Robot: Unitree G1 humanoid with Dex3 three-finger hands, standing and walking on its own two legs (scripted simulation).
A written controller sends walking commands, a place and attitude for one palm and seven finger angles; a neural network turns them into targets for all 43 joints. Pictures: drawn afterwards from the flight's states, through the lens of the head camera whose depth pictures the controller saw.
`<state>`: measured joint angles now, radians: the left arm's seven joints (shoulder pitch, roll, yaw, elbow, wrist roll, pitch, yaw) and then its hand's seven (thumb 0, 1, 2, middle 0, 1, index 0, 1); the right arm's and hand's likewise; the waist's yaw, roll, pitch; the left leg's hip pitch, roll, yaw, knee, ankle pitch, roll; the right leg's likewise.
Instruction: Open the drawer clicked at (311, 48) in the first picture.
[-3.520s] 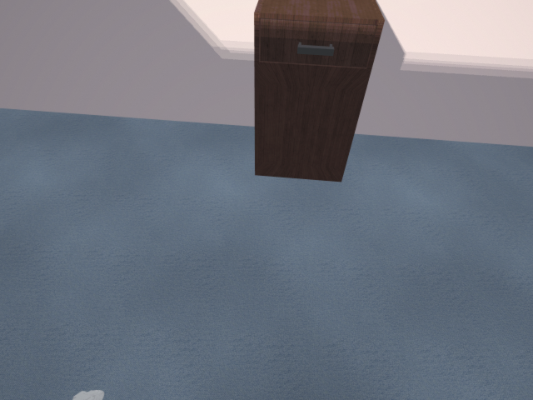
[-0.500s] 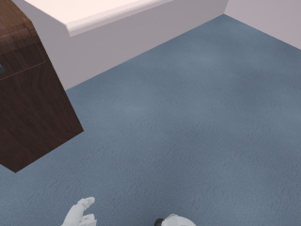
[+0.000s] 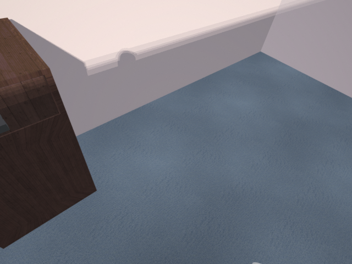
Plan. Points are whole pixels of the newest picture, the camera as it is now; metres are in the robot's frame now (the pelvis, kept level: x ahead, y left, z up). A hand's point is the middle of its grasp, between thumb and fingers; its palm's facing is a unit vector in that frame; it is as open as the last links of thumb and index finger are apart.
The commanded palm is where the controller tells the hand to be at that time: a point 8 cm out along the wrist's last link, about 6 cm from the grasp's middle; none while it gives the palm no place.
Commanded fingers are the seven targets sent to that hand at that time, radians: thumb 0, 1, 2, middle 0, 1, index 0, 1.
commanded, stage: turn to face it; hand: left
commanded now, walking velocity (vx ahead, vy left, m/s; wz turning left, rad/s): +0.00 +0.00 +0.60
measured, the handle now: out of the picture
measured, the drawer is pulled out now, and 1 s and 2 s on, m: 0.00 0.00 0.00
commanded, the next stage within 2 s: take the last steps up to it in 1.20 s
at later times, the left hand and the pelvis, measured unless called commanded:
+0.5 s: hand out of the picture +0.07 +0.19 -0.14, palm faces +0.28 -0.91 -0.30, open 7.4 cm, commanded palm none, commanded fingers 0.00 0.90 0.90 -0.20 -0.30 -0.20 -0.30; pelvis +0.00 -0.05 +0.00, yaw +16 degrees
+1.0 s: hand out of the picture -0.15 +0.13 -0.18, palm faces +0.62 -0.74 -0.26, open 7.4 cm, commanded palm none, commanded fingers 0.00 0.90 0.90 -0.20 -0.30 -0.20 -0.30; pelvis -0.02 -0.04 -0.01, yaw +36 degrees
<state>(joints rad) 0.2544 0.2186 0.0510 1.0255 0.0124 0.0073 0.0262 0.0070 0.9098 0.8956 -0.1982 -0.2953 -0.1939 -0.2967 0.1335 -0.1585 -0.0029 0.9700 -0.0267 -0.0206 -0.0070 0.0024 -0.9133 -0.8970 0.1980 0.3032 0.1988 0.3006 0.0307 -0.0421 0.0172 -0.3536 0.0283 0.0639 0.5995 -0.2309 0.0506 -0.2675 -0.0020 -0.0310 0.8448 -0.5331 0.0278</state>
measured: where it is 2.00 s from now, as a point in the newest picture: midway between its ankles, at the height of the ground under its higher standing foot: outside the picture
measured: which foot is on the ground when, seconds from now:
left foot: down 0.00-0.48, up 0.50-0.96, down 0.98-1.00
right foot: up 0.00-0.46, down 0.48-0.98, up 1.00-1.00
